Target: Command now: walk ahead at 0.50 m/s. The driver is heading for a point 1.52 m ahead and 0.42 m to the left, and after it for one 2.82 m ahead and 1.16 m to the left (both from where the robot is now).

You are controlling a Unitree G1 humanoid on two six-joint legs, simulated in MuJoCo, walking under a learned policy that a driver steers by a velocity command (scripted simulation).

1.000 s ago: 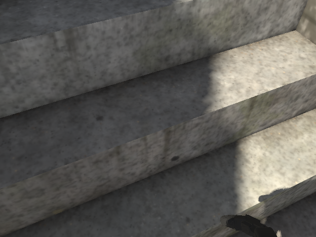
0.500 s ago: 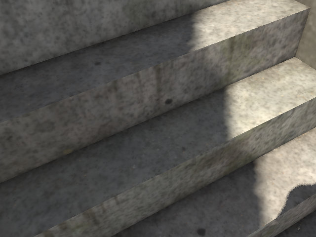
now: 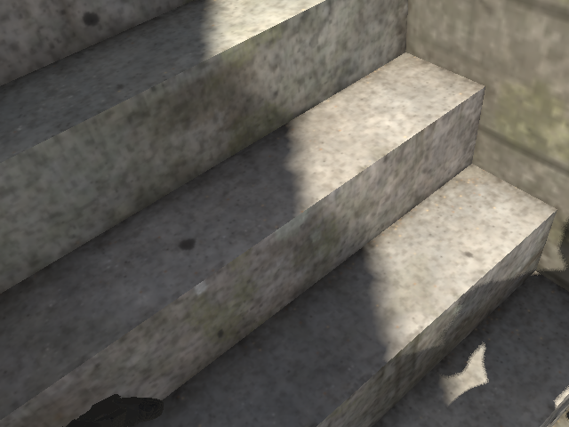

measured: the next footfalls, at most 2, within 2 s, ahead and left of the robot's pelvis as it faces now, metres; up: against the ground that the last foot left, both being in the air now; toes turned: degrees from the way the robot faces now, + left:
left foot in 0.06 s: -0.09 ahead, +0.05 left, -0.20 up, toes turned +8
right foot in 0.22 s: +0.01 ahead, -0.31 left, -0.22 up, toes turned -11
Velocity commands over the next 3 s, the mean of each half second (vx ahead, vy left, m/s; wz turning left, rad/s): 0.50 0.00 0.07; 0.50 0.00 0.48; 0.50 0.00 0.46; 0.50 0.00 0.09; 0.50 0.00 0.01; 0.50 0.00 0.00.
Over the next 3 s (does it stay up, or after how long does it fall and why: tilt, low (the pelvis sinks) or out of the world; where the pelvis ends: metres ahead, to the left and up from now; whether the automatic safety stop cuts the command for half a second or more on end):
stays up -1.44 -0.92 -1.64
